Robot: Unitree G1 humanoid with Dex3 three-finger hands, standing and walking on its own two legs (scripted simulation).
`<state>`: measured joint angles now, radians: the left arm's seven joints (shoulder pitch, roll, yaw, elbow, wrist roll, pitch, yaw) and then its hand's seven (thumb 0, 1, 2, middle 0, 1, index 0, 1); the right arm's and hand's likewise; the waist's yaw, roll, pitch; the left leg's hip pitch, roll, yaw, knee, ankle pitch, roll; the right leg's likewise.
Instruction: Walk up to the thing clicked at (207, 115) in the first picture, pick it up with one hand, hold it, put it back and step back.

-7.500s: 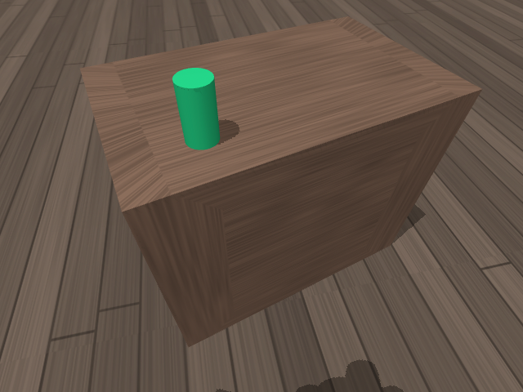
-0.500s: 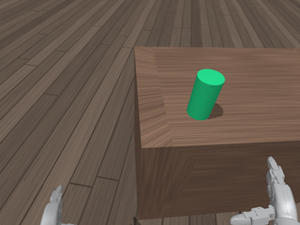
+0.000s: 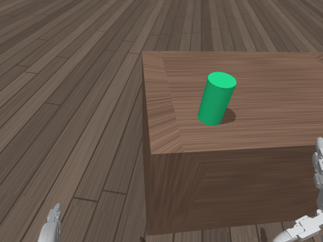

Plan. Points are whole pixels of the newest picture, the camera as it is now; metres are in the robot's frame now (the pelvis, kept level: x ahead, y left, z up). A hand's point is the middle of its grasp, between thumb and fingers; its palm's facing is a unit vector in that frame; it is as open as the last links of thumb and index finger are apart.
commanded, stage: rise first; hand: right
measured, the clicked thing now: (215, 99) +0.49 -0.17 +0.10
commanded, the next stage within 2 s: go down in 0.78 s
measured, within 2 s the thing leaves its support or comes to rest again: neither
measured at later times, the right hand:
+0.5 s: hand (306, 187) +0.18 -0.24 +0.17, palm faces +0.35 +0.83 -0.44, open 17.7 cm
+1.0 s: hand (310, 180) +0.18 -0.23 +0.19, palm faces +0.38 +0.81 -0.45, open 17.6 cm
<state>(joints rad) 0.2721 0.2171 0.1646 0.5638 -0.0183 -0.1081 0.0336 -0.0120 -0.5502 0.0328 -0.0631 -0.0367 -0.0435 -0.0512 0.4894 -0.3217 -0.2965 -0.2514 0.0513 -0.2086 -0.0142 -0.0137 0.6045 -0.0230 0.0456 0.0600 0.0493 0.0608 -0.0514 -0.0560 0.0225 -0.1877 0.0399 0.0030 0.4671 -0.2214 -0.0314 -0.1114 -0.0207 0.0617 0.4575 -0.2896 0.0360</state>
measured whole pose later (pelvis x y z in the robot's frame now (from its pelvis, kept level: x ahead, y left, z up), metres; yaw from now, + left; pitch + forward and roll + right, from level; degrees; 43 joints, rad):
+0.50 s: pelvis -0.01 +0.00 +0.00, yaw +0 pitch -4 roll +0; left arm 0.27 0.20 0.17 0.59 -0.02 -0.14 0.03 -0.01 -0.55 0.05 -0.06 -0.04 -0.04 -0.05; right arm 0.44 -0.33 -0.34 -0.34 0.05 -0.31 0.00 -0.01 0.61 -0.03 0.05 0.06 0.05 0.06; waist -0.06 -0.06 0.05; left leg -0.19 0.05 0.00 0.47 -0.21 -0.03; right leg -0.11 -0.01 0.06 0.46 -0.27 0.03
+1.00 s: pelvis -0.01 +0.00 +0.00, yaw +0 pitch -4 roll +0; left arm 0.25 0.20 0.18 0.62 -0.01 -0.13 0.02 -0.01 -0.54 0.06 -0.06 -0.05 -0.04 -0.06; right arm 0.44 -0.31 -0.38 -0.40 0.04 -0.37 0.02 -0.01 0.57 -0.04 0.06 0.06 0.06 0.06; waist -0.05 -0.06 0.03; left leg -0.20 0.05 0.01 0.49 -0.22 -0.03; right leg -0.12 -0.02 0.07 0.47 -0.28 0.04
